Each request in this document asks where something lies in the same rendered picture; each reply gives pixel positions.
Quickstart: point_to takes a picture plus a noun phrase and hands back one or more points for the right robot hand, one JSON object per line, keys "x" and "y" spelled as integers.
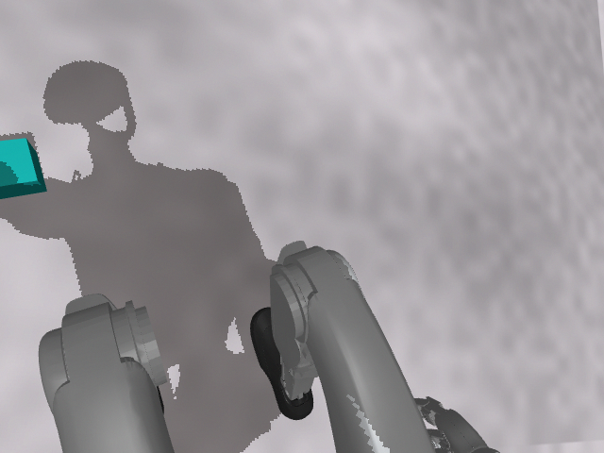
{"x": 453, "y": 434}

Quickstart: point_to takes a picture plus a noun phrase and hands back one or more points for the carton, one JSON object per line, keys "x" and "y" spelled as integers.
{"x": 20, "y": 170}

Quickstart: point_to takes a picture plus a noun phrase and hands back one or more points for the right robot foot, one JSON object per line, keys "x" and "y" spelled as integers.
{"x": 269, "y": 360}

